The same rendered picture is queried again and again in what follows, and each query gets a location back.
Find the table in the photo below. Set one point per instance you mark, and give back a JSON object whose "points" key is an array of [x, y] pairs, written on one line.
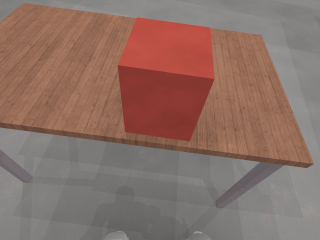
{"points": [[59, 75]]}

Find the carton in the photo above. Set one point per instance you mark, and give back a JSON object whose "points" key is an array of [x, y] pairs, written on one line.
{"points": [[165, 73]]}

